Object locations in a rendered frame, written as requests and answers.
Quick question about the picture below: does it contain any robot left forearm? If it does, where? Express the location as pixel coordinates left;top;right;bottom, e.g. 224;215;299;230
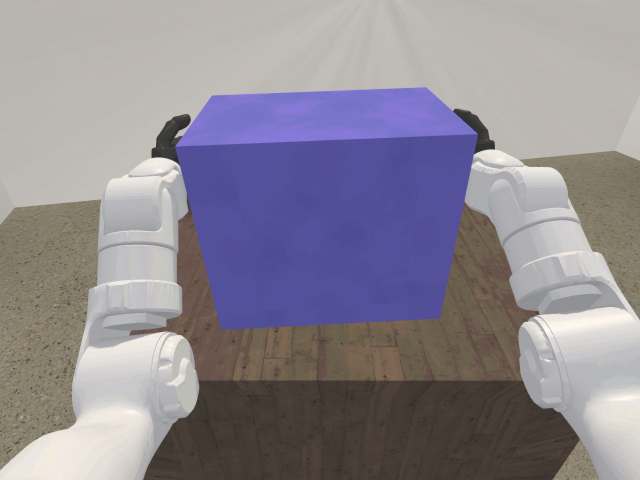
72;157;188;418

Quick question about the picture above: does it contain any left robot upper arm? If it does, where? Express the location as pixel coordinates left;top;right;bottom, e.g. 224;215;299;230
0;331;199;480

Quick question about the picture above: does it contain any robot right forearm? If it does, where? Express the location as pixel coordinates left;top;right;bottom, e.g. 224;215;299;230
465;150;640;326

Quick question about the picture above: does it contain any carton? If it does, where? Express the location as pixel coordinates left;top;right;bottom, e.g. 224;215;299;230
175;87;478;330

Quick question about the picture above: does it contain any left robot hand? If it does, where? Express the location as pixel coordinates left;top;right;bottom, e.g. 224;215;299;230
152;114;191;198

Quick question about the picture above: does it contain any right robot upper arm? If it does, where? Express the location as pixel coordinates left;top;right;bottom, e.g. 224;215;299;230
518;305;640;480

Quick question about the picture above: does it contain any pedestal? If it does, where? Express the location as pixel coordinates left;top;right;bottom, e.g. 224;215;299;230
129;198;580;480

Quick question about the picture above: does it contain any right robot hand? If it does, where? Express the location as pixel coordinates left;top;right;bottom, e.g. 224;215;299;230
453;109;495;154

